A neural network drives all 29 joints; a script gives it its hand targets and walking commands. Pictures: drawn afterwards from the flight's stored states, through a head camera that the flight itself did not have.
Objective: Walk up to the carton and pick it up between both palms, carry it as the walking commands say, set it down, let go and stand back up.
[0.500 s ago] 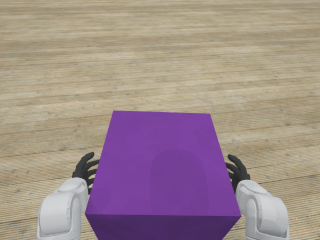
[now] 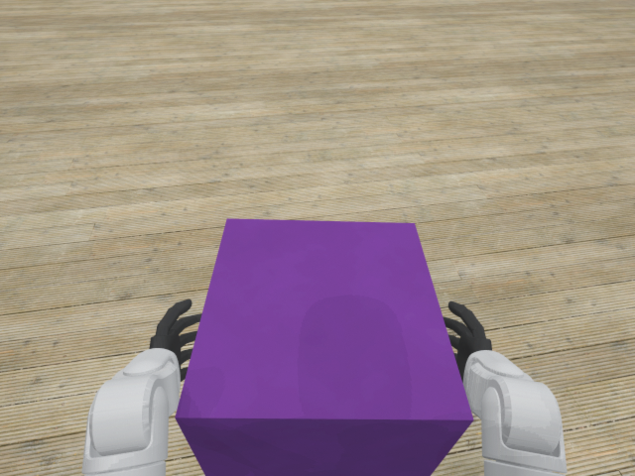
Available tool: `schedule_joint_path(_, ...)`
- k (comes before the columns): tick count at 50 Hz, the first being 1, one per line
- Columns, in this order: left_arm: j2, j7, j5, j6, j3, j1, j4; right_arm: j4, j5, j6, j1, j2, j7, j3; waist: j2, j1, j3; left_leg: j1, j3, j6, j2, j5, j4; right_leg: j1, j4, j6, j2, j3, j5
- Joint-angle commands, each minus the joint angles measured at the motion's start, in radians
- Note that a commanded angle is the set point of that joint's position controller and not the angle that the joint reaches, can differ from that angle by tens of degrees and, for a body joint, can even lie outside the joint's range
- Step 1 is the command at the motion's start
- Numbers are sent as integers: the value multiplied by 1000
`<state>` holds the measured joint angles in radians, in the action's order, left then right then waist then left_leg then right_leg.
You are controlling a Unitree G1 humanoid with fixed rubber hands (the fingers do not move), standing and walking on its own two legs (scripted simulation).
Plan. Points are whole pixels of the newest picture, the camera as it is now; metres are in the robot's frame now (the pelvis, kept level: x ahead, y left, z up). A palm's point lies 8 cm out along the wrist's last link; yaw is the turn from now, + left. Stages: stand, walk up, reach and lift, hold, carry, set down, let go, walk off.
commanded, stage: carry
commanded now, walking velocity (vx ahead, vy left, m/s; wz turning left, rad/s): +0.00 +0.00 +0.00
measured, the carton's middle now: (318, 360) +0.31 +0.00 -0.02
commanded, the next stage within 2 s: hold in 0.14 s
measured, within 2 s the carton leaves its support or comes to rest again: neither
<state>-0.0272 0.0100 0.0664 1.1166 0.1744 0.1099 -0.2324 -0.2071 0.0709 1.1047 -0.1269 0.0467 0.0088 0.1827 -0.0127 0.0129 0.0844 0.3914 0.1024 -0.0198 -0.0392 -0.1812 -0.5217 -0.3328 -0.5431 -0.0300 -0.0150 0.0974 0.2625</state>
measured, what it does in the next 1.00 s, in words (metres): stands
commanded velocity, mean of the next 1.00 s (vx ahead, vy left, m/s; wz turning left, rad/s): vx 0.00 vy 0.00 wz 0.00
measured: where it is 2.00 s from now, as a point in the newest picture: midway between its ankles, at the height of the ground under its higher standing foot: outside the picture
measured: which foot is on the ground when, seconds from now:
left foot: down 0.00-1.00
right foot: down 0.00-1.00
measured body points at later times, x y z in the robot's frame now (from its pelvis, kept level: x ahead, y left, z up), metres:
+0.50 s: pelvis +0.01 +0.00 +0.01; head -0.01 +0.00 +0.46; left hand +0.29 +0.17 +0.03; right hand +0.28 -0.19 +0.03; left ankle +0.05 +0.11 -0.73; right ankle +0.01 -0.10 -0.73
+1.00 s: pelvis +0.00 +0.02 +0.00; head +0.05 +0.01 +0.45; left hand +0.32 +0.18 -0.03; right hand +0.31 -0.18 -0.03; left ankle +0.05 +0.11 -0.73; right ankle +0.01 -0.10 -0.73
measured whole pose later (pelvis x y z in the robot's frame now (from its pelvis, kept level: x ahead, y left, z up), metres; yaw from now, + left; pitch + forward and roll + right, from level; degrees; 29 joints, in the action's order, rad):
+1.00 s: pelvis +0.00 +0.02 +0.00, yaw -5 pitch +2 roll +0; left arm -0.11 -0.05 0.25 0.50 0.34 0.30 0.41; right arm 0.47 0.29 0.46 -0.33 0.06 0.13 0.37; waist -0.01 -0.04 -0.07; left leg 0.35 0.06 -0.04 0.03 -0.20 -0.52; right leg -0.33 -0.57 -0.01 0.01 -0.04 0.26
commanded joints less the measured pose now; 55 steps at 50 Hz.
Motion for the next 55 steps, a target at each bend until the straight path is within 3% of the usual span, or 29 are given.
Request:
schedule_joint_path(1,-750,-186,-284,-66,-668,556,-198,-211,-321,-70,-531,779,182,-719,-1,-6,321,-155,-105,-22,-104,101,48,72,92,-48,-124,-109,-104)
schedule_joint_path(7,-731,-185,-262,-98,-656,517,-175,-187,-290,-104,-492,750,176,-694,0,-10,340,-160,-102,-24,-107,149,17,86,66,-49,-123,-103,-177)
schedule_joint_path(8,-629,-171,-76,-246,-342,431,327,503,-29,-242,-354,528,172,-314,-55,-48,25,-206,-177,18,71,-6,114,-32,126,-61,79,-177,41)
schedule_joint_path(9,-636,-164,-117,-339,-400,432,294,407,-51,-326,-338,544,165,-344,-16,20,70,-234,-182,12,68,44,97,32,106,-56,83,-187,-69)
schedule_joint_path(10,-628,-173,-130,-396,-448,382,243,315,-75,-375,-316,581,162,-406,-9,10,146,-227,-163,11,80,62,89,100,93,-43,70,-202,-160)
schedule_joint_path(12,-741,-198,-174,-468,-573,439,85,116,-130,-454,-464,711,186,-536,25,13,316,-267,-156,18,90,142,47,165,67,-23,62,-218,-247)
schedule_joint_path(13,-772,-217,-216,-484,-633,541,30,85,-140,-473,-501,751,191,-562,35,63,416,-275,-167,15,92,208,26,217,54,-18,61,-225,-360)
schedule_joint_path(15,-750,-227,-250,-503,-667,604,-50,51,-168,-486,-515,779,184,-635,55,61,489,-244,-172,8,104,258,24,298,24,0,46,-231,-576)
schedule_joint_path(17,-726,-226,-246,-506,-664,599,-67,29,-194,-489,-526,781,180,-672,59,39,483,-205,-172,6,113,242,31,329,26,10,30,-240,-648)
schedule_joint_path(19,-706,-230,-209,-498,-632,533,-6,37,-199,-482,-492,779,182,-677,58,20,426,-181,-171,4,114,209,45,338,52,14,20,-244,-645)
schedule_joint_path(20,-696,-234,-187,-491,-604,516,39,79,-182,-477,-462,774,184,-653,60,16,374,-178,-167,6,115,175,57,322,77,15,21,-241,-574)
schedule_joint_path(21,-691,-239,-163,-489,-576,480,84,109,-170,-473,-449,780,187,-644,39,-11,335,-155,-159,6,117,139,68,326,92,15,19,-242,-521)
schedule_joint_path(22,-717,-216,-103,-488,-526,468,149,159,-146,-458,-523,808,197,-678,75,-156,178,-282,-158,-17,125,147,102,186,170,3,54,-246,-284)
schedule_joint_path(23,-736,-219,-94,-480,-527,492,204,206,-128,-454,-535,807,210,-644,67,-132,124,-338,-157,-14,119,143,105,109,198,-8,64,-239,-165)
schedule_joint_path(24,-743,-223,-68,-474,-499,473,234,254,-121,-453,-529,815,224,-633,39,-153,93,-340,-155,-8,115,111,112,107,214,-16,68,-227,-76)
schedule_joint_path(25,-753,-233,-56,-473,-481,510,244,303,-101,-457,-536,821,237,-608,31,-147,70,-334,-148,-7,111,47,120,107,223,-22,67,-221,16)
schedule_joint_path(26,-761,-242,-46,-477,-462,563,272,366,-80,-466,-561,824,246,-564,17,-141,50,-355,-145,-6,109,11,122,77,228,-30,63,-223,69)
schedule_joint_path(28,-811,-262,-58,-483,-479,686,284,461,-55,-490,-610,858,264,-491,-12,-97,54,-404,-155,-3,97,-55,134,50,221,-44,63,-223,118)
schedule_joint_path(31,-890,-292,-69,-504,-487,832,359,562,-21,-540,-712,900,285,-407,-45,-42,87,-436,-171,-3,86,-105,142,34,203,-55,64,-225,125)
schedule_joint_path(36,-975,-314,-58,-560,-442,832,477,586,10,-605,-759,905,303,-347,-50,-16,193,-403,-183,2,80,45,125,104,146,-59,81,-198,-60)
schedule_joint_path(40,-976,-300,-39,-611,-411,788,504,599,36,-640,-728,882,308,-325,-19,-15,240,-385,-189,7,82,176,90,85,117,-57,90,-177,-126)
schedule_joint_path(47,-954,-268,3,-693,-353,748,564,598,54,-710,-770,843,316,-330,19,-70,306,-325,-194,2,89,244,12,-42,37,-45,98,-178,-121)
schedule_joint_path(55,-926,-264,-4,-764,-377,817,545,640,51,-769,-769,894,302,-358,25,-86,459,-255,-174,-8,105,335,-97,-140,-54,-31,106,-196,-214)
